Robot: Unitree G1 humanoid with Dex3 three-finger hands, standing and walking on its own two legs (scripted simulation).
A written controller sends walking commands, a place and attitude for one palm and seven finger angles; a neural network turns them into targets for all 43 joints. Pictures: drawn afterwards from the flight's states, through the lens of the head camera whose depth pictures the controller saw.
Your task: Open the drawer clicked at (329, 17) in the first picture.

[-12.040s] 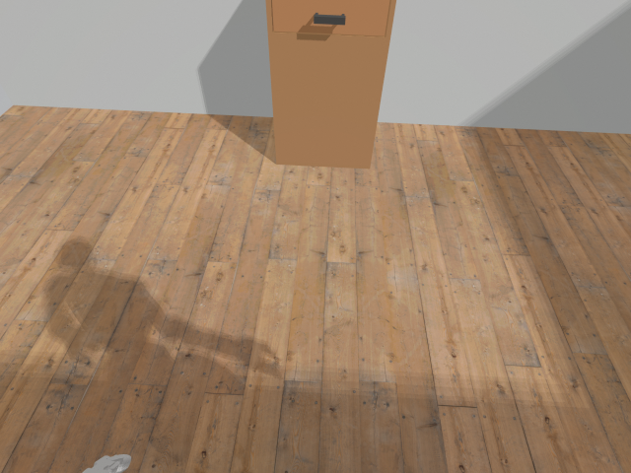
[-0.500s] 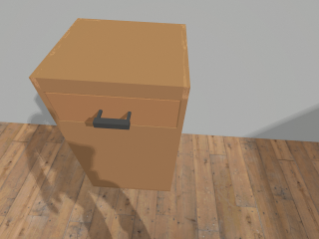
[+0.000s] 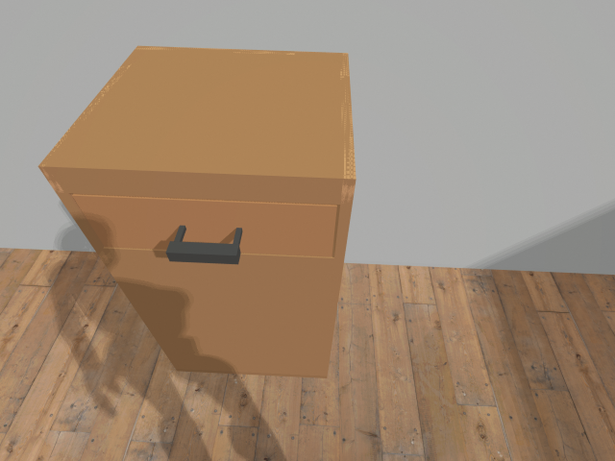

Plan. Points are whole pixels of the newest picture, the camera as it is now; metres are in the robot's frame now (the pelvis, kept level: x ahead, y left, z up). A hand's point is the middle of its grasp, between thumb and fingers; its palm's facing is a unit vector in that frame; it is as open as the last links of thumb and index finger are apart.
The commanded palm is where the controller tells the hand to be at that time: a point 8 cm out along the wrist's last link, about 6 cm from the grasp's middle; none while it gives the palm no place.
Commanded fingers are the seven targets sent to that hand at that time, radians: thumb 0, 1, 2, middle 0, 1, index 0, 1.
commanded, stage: look again from close up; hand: left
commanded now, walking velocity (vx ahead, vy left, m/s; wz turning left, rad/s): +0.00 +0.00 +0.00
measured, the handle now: (207, 242) +0.46 +0.21 -0.04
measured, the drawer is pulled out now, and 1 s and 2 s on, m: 0.00 0.00 0.00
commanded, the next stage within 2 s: raise the hand with hooked fingers in 0.50 s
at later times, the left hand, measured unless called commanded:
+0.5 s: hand out of the picture -0.01 +0.20 -0.17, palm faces +0.00 -0.98 -0.22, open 7.4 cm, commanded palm none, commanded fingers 0.00 0.90 0.90 -0.20 -0.30 -0.20 -0.30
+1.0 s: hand out of the picture +0.13 +0.20 -0.07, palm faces -0.12 -0.24 -0.96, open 8.5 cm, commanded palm +0.12 +0.24 -0.02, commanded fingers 0.00 0.41 0.69 -0.23 -0.62 -0.23 -0.62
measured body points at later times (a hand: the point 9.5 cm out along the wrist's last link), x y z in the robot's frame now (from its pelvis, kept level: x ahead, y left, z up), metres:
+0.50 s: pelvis -0.02 +0.02 +0.00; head -0.02 +0.01 +0.45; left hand -0.01 +0.25 -0.15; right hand -0.04 -0.19 -0.17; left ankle -0.05 +0.11 -0.74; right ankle -0.05 -0.09 -0.74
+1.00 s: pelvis -0.06 +0.00 -0.03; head -0.03 -0.02 +0.42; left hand +0.13 +0.21 -0.01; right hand +0.16 -0.26 -0.10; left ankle -0.05 +0.11 -0.74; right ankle -0.05 -0.09 -0.74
